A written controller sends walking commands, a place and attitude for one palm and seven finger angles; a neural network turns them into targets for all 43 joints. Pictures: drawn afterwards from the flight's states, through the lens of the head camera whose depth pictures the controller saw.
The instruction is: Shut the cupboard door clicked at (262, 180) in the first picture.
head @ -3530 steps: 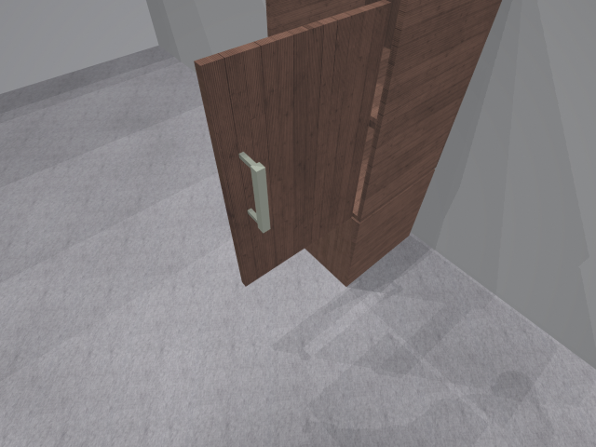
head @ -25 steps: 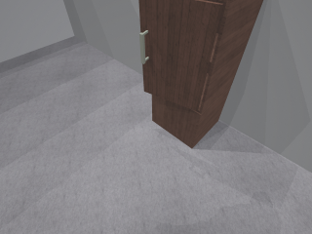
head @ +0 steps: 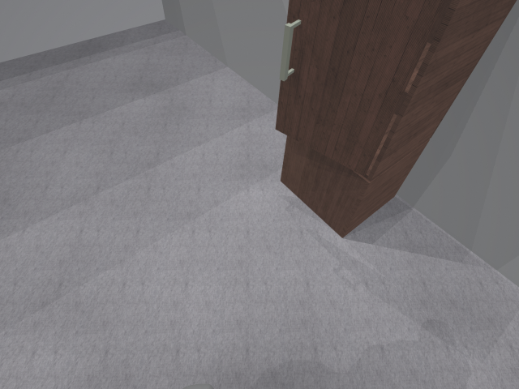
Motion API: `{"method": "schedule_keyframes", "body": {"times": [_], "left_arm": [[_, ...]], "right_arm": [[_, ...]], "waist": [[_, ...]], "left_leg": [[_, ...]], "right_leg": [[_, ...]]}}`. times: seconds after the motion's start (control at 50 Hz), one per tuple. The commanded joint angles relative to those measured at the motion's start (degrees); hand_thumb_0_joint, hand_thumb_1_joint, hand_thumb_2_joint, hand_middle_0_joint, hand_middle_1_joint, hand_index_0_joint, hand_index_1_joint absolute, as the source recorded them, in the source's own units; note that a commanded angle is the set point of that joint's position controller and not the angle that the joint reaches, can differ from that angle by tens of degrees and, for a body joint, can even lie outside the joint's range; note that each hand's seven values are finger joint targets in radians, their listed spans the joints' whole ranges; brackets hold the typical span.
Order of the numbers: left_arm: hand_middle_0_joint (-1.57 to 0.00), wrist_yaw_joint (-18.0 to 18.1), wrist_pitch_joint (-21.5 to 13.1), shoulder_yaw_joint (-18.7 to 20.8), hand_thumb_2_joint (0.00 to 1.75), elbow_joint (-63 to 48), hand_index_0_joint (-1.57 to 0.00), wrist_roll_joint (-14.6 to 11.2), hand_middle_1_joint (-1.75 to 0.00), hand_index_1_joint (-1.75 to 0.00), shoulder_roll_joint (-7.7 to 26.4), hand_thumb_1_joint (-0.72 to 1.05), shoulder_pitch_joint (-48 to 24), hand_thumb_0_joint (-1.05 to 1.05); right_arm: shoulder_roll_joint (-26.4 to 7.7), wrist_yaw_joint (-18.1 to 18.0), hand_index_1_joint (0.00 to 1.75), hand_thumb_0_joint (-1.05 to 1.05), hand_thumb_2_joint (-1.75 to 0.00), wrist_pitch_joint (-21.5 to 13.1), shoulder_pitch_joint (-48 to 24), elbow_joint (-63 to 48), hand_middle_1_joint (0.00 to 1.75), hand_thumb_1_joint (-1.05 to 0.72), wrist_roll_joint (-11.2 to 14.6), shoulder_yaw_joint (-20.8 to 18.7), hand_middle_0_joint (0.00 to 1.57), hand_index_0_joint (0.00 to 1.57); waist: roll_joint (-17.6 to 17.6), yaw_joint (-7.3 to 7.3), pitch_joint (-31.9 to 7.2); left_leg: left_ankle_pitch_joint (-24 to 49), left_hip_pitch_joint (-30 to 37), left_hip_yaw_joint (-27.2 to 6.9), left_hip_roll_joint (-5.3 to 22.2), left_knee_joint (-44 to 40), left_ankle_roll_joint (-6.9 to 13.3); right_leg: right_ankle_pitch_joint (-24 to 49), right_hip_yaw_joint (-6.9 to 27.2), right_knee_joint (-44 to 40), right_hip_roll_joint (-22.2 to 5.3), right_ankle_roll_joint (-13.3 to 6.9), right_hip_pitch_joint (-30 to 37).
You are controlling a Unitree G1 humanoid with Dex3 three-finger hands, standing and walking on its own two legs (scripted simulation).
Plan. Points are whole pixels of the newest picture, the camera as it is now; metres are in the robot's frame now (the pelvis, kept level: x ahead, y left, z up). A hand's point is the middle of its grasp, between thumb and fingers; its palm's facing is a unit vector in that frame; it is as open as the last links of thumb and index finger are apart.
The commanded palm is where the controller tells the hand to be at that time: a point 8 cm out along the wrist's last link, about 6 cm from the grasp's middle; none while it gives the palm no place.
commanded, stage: walk to a spot facing it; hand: left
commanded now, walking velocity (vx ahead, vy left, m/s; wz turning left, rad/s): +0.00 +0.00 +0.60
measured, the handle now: (290, 51) +1.00 -0.07 +0.00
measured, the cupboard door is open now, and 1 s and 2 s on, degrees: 13 13 13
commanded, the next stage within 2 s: turn to face it in 1.42 s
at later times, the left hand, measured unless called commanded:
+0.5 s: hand out of the picture +0.00 +0.20 -0.14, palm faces +0.31 -0.90 -0.29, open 7.3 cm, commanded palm none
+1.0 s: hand out of the picture +0.01 +0.28 -0.15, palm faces +0.58 -0.78 -0.24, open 7.3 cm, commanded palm none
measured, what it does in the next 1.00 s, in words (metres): walks ahead, turning left: right foot, then left foot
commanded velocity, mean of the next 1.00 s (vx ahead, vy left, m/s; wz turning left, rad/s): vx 0.23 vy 0.00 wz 0.52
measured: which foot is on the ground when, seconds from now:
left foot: down 0.00-0.36, up 0.38-0.72, down 0.74-1.00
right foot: down 0.00-0.02, up 0.04-0.34, down 0.36-0.74, up 0.76-1.00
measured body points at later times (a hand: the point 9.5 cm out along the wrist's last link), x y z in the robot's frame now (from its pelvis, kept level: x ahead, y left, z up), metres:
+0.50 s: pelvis -0.01 -0.02 +0.01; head +0.03 -0.03 +0.46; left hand -0.01 +0.24 -0.12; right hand +0.13 -0.27 -0.14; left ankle -0.04 +0.10 -0.64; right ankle +0.02 -0.14 -0.73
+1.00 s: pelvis +0.09 +0.07 +0.01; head +0.12 +0.09 +0.46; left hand -0.02 +0.32 -0.13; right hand +0.26 -0.10 -0.14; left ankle -0.02 +0.14 -0.73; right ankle +0.24 +0.00 -0.69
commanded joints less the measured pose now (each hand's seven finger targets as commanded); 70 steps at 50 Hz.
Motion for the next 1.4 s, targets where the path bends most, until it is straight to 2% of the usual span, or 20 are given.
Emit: {"method": "schedule_keyframes", "body": {"times": [0.0,0.06,0.28,0.3,0.34,0.38,0.42,0.58,0.64,0.68,0.7,0.72,0.74,0.84,1.04,1.08,1.1,1.12,1.22,1.38], "left_arm": [[-0.20,0.63,0.21,2.22,0.90,-7.73,-0.20,-0.98,-0.30,-0.30,6.12,0.90,0.49,0.00],[-0.20,0.52,0.54,2.87,0.90,-9.22,-0.20,-0.29,-0.30,-0.30,5.89,0.90,-2.87,0.00],[-0.20,0.48,-0.26,2.82,0.90,-8.80,-0.20,-0.93,-0.30,-0.30,4.86,0.90,5.62,0.00],[-0.20,0.62,-0.50,3.40,0.90,-7.99,-0.20,-0.85,-0.30,-0.30,6.08,0.90,9.16,0.00],[-0.20,0.94,-0.92,4.78,0.90,-9.42,-0.20,0.70,-0.30,-0.30,14.64,0.90,9.30,0.00],[-0.20,1.31,-1.24,4.44,0.90,-12.13,-0.20,-0.11,-0.30,-0.30,12.24,0.90,0.72,0.00],[-0.20,0.79,-2.60,3.26,0.90,-12.02,-0.20,-0.10,-0.30,-0.30,8.59,0.90,-2.72,0.00],[-0.20,-0.25,-4.45,4.13,0.90,-6.03,-0.20,0.28,-0.30,-0.30,10.44,0.90,10.31,0.00],[-0.20,-0.64,-4.29,4.86,0.90,-5.93,-0.20,0.38,-0.30,-0.30,12.32,0.90,10.83,0.00],[-0.20,-1.05,-4.21,4.88,0.90,-5.92,-0.20,-0.18,-0.30,-0.30,12.69,0.90,9.03,0.00],[-0.20,-1.49,-3.99,4.42,0.90,-6.76,-0.20,-0.55,-0.30,-0.30,10.47,0.90,9.10,0.00],[-0.20,-2.44,-3.94,3.06,0.90,-10.65,-0.20,-0.62,-0.30,-0.30,6.12,0.90,5.89,0.00],[-0.20,-2.17,-3.97,2.55,0.90,-13.92,-0.20,-0.07,-0.30,-0.30,7.51,0.90,-2.42,0.00],[-0.20,-2.83,-3.02,3.02,0.90,-9.08,-0.20,-0.01,-0.30,-0.30,5.39,0.90,1.72,0.00],[-0.20,-3.34,-3.34,3.47,0.90,-8.57,-0.20,-0.09,-0.30,-0.30,5.00,0.90,5.06,0.00],[-0.20,-2.49,-4.79,5.25,0.90,-4.81,-0.20,0.70,-0.30,-0.30,11.53,0.90,19.43,0.00],[-0.20,-1.71,-4.81,6.05,0.90,-4.38,-0.20,0.67,-0.30,-0.30,16.32,0.90,23.83,0.00],[-0.20,-1.11,-4.64,5.44,0.90,-5.60,-0.20,0.14,-0.30,-0.30,14.12,0.90,18.89,0.00],[-0.20,-0.19,-5.98,2.96,0.90,-7.80,-0.20,0.29,-0.30,-0.30,3.78,0.90,5.75,0.00],[-0.20,-0.17,-6.50,2.91,0.90,-3.82,-0.20,0.05,-0.30,-0.30,4.99,0.90,10.76,0.00]], "right_arm": [[-14.55,-0.36,0.30,0.00,-0.90,-2.10,8.96,-4.27,0.30,-0.90,-1.13,-3.72,0.20,0.20],[-13.10,-1.72,0.30,0.00,-0.90,-2.53,6.59,-4.97,0.30,-0.90,-1.28,-3.46,0.20,0.20],[-11.70,-1.34,0.30,0.00,-0.90,-1.46,-0.37,-7.89,0.30,-0.90,-0.94,-4.30,0.20,0.20],[-10.36,-1.16,0.30,0.00,-0.90,-1.18,-2.06,-8.92,0.30,-0.90,-0.61,-4.27,0.20,0.20],[-4.82,-0.46,0.30,0.00,-0.90,-1.19,-2.14,-11.26,0.30,-0.90,-0.46,-3.95,0.20,0.20],[-6.43,0.26,0.30,0.00,-0.90,-0.31,-0.17,-11.26,0.30,-0.90,-1.19,-4.64,0.20,0.20],[-6.54,1.58,0.30,0.00,-0.90,-0.64,-0.31,-10.31,0.30,-0.90,-1.41,-4.11,0.20,0.20],[-4.16,2.86,0.30,0.00,-0.90,-2.35,-9.85,-12.91,0.30,-0.90,-0.54,-2.49,0.20,0.20],[-4.43,2.91,0.30,0.00,-0.90,-3.35,-9.44,-13.18,0.30,-0.90,-0.41,-1.95,0.20,0.20],[-6.51,2.57,0.30,0.00,-0.90,-3.99,-2.03,-11.51,0.30,-0.90,-0.69,-2.42,0.20,0.20],[-11.72,1.97,0.30,0.00,-0.90,-4.38,5.41,-9.31,0.30,-0.90,-0.93,-3.68,0.20,0.20],[-19.45,1.15,0.30,0.00,-0.90,-4.68,13.74,-7.55,0.30,-0.90,-1.52,-5.75,0.20,0.20],[-20.21,0.39,0.30,0.00,-0.90,-4.54,18.24,-5.35,0.30,-0.90,-1.06,-5.56,0.20,0.20],[-10.99,-1.28,0.30,0.00,-0.90,-6.33,4.10,-7.78,0.30,-0.90,-0.82,-2.42,0.20,0.20],[-9.85,-0.83,0.30,0.00,-0.90,-6.25,1.23,-4.64,0.30,-0.90,-0.69,-3.01,0.20,0.20],[-6.32,-0.30,0.30,0.00,-0.90,-6.30,1.43,-5.19,0.30,-0.90,0.22,-2.61,0.20,0.20],[-2.76,-0.21,0.30,0.00,-0.90,-6.46,3.52,-6.85,0.30,-0.90,0.56,-2.04,0.20,0.20],[-4.72,0.02,0.30,0.00,-0.90,-6.18,2.51,-6.92,0.30,-0.90,-0.33,-2.63,0.20,0.20],[-1.11,1.40,0.30,0.00,-0.90,-4.16,3.17,-3.80,0.30,-0.90,-0.77,-2.31,0.20,0.20],[0.85,2.79,0.30,0.00,-0.90,-3.64,-5.73,-8.49,0.30,-0.90,-0.61,-1.35,0.20,0.20]], "waist": [[22.61,-2.63,-5.30],[14.37,-1.33,-6.21],[10.19,2.76,-8.56],[8.17,4.43,-9.08],[-16.28,5.81,-5.55],[-10.08,0.53,-4.11],[-8.20,-1.28,-1.25],[-8.73,4.73,-2.24],[-8.89,4.76,-3.72],[-5.02,0.53,-6.65],[5.57,-3.41,-11.03],[23.28,-7.60,-12.96],[15.27,-9.88,-11.90],[10.15,-0.67,-3.56],[6.36,4.39,-0.48],[-9.93,10.84,-6.45],[-23.52,11.18,-11.21],[-16.96,8.61,-7.88],[-5.76,0.89,-4.51],[-4.80,2.61,-3.76]], "left_leg": [[36.13,9.84,-29.13,19.01,-23.49,10.41],[15.30,5.22,-28.71,15.25,-25.33,10.63],[13.29,-2.81,-23.96,6.02,-21.07,8.16],[3.53,-9.50,-22.59,3.22,-19.24,6.09],[-11.75,-23.32,-6.89,-9.45,12.42,-1.04],[-6.27,-20.10,-9.32,-3.45,30.05,-0.36],[1.14,-19.13,-6.71,-0.14,29.85,-1.37],[-0.71,-16.50,0.41,0.67,5.88,-0.67],[-2.67,-8.15,3.24,-0.24,-4.58,0.68],[2.67,8.14,5.83,-2.99,-13.97,1.79],[1.40,23.68,-2.75,2.44,-18.75,4.27],[5.49,34.59,-29.63,19.75,-22.92,11.83],[9.69,32.53,-32.94,23.40,-24.58,15.88],[10.79,13.90,-16.06,12.52,-27.17,11.02],[0.46,-1.01,-12.13,8.53,-23.68,10.11],[-2.61,-13.09,-4.29,-1.74,3.56,5.84],[-16.13,-19.55,-3.16,-7.15,23.93,4.45],[-10.97,-22.00,-7.76,-3.09,32.79,4.70],[6.44,-15.52,-5.47,3.41,30.46,1.78],[7.19,-18.69,0.36,3.68,7.46,0.64]], "right_leg": [[-16.95,3.67,21.08,0.32,2.98,-18.23],[-7.72,14.76,32.96,0.86,1.43,-22.35],[1.38,12.08,1.38,6.56,1.74,-2.32],[3.65,12.70,-6.34,5.08,1.32,5.83],[-20.38,41.69,-26.68,-20.60,-8.83,5.17],[-22.43,38.75,-26.61,-20.07,-9.27,-6.34],[-9.22,23.07,-23.08,-13.39,-6.85,-6.13],[10.93,11.18,-19.32,-15.00,-6.62,9.73],[15.51,9.09,-14.77,-16.52,-6.18,8.90],[16.62,3.25,-4.55,-13.68,-3.21,1.34],[12.68,-0.91,10.29,-10.02,-0.13,-9.54],[-13.40,-0.59,29.27,-1.19,3.55,-31.12],[-14.06,8.24,35.15,-1.86,2.05,-36.81],[2.32,11.96,28.98,-3.15,2.48,-29.02],[11.43,7.64,3.32,2.40,2.18,-3.93],[-4.73,21.10,-9.26,-6.55,-1.70,15.89],[-16.35,44.29,-22.48,-21.88,-6.55,18.52],[-25.69,47.27,-25.82,-22.31,-8.18,12.15],[2.30,14.86,-23.07,-14.83,-5.01,-4.19],[30.45,1.93,-18.44,-15.27,-5.51,8.76]]}}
